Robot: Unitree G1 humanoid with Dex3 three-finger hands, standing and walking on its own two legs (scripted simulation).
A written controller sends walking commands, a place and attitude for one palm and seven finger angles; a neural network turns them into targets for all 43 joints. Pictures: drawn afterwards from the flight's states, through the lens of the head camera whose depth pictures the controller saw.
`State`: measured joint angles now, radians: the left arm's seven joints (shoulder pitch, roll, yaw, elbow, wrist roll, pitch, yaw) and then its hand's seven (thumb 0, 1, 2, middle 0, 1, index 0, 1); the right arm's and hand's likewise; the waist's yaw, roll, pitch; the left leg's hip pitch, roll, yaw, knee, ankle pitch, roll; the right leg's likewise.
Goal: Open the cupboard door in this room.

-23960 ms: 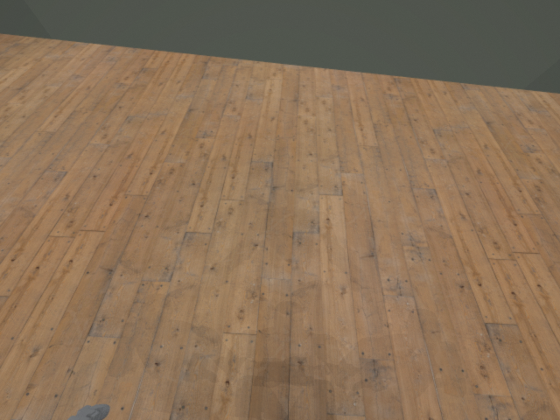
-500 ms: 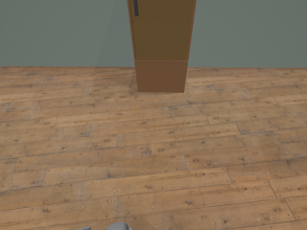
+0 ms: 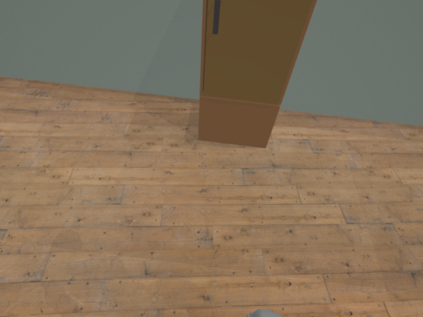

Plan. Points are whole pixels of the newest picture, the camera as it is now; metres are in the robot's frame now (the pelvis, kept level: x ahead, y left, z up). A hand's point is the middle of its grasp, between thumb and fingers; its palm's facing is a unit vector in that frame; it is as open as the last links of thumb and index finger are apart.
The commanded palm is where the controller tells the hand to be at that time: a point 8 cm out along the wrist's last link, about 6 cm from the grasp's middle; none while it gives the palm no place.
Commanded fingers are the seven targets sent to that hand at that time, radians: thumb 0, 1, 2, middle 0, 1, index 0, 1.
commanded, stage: stand and wait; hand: left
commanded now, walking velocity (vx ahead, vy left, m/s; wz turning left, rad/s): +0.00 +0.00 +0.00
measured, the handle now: (216, 14) +1.19 +0.08 +0.04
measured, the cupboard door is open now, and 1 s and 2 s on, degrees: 0 0 0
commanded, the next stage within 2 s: turn or walk to find it in 0.36 s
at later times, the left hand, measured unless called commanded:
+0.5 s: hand out of the picture +0.10 +0.13 -0.17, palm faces +0.07 -0.97 -0.23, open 7.2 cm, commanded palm none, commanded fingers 0.00 0.90 0.90 -0.20 -0.30 -0.20 -0.30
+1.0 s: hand out of the picture +0.05 +0.09 -0.17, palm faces +0.09 -0.99 -0.13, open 7.4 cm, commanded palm none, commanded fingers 0.00 0.90 0.90 -0.20 -0.30 -0.20 -0.30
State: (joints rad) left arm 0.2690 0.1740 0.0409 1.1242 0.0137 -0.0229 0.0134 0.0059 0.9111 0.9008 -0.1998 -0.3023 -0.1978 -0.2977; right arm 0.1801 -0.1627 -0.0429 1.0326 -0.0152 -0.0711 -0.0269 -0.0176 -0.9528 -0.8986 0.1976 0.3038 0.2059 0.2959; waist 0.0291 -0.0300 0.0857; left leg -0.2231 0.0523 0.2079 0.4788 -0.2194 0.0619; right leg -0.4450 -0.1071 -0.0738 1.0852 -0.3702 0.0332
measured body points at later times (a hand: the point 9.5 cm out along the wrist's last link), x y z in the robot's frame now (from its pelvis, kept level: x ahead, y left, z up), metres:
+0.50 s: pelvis +0.07 -0.05 +0.00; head +0.06 -0.07 +0.45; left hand +0.09 +0.18 -0.15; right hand +0.02 -0.24 -0.17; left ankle +0.03 +0.08 -0.74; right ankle +0.08 -0.14 -0.74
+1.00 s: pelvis +0.08 -0.04 +0.00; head +0.09 -0.04 +0.45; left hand +0.05 +0.15 -0.16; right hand +0.07 -0.24 -0.16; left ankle +0.03 +0.08 -0.74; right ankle +0.08 -0.14 -0.74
